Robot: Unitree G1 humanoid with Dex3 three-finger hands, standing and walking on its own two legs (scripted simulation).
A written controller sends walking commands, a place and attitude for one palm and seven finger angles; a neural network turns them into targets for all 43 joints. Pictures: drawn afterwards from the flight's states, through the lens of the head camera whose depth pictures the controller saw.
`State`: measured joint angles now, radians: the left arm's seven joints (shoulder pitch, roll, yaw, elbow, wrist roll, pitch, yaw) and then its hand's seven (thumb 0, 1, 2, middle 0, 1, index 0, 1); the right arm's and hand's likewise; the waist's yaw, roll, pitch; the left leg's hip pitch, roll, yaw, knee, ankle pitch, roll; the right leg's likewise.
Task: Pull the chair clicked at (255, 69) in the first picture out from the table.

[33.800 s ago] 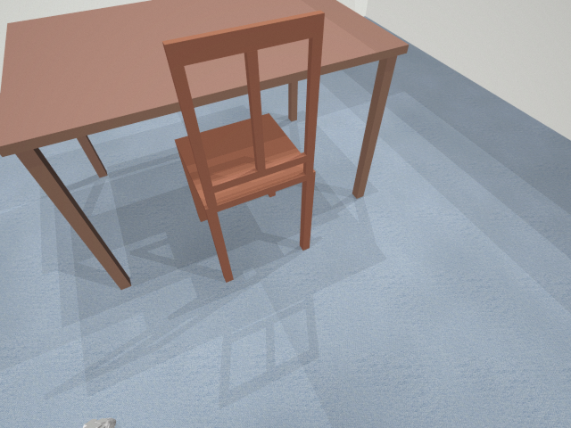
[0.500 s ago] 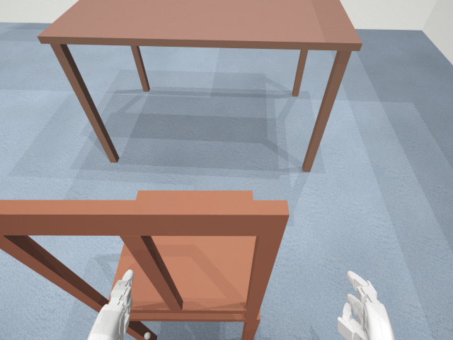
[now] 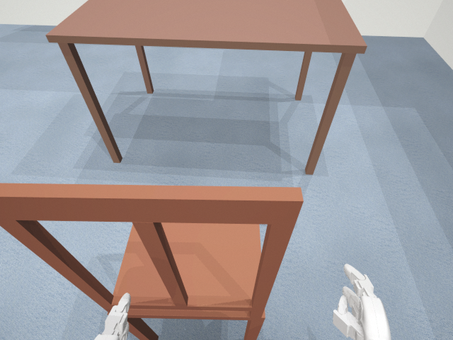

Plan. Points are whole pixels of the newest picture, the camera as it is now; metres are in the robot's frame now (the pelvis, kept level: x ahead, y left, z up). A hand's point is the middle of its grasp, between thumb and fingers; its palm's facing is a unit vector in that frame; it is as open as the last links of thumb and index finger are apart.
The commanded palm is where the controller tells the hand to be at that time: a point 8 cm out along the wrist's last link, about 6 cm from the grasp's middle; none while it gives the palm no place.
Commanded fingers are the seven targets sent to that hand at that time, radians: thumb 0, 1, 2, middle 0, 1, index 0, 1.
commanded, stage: draw the hand back to the body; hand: left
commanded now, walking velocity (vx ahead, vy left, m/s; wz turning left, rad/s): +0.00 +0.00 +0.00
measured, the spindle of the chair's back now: (168, 271) +0.24 +0.12 +0.01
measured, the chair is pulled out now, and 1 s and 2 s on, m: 0.72 0.72 0.71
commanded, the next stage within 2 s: step back with the hand held close in 1.62 s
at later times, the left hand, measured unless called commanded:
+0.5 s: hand (105, 324) +0.14 +0.17 +0.08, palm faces -0.01 -1.00 -0.10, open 17.5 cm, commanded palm +0.09 +0.23 +0.11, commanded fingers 0.00 -0.41 0.27 -0.02 -0.03 -0.02 -0.03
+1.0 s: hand (58, 279) +0.18 +0.22 +0.14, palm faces +0.24 -0.87 -0.44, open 12.8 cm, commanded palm +0.14 +0.27 +0.20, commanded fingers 0.00 0.50 0.71 -0.14 -0.22 -0.14 -0.22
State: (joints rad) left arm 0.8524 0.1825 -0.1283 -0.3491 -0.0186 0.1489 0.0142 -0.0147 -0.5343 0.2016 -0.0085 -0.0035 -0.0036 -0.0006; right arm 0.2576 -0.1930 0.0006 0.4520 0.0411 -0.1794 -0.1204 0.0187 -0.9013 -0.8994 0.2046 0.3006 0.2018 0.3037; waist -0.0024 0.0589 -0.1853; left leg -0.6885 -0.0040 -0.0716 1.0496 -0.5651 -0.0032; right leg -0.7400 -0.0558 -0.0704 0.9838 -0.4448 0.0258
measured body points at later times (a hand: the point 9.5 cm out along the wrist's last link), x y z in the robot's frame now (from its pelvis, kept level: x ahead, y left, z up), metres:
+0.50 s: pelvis -0.01 +0.00 +0.00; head +0.02 +0.00 +0.44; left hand +0.14 +0.22 +0.09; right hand +0.19 -0.22 -0.07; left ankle -0.03 +0.12 -0.67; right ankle +0.02 -0.14 -0.67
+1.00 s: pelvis +0.02 -0.01 +0.06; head +0.01 -0.03 +0.51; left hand +0.16 +0.26 +0.17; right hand +0.21 -0.21 -0.02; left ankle -0.03 +0.12 -0.67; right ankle +0.02 -0.14 -0.67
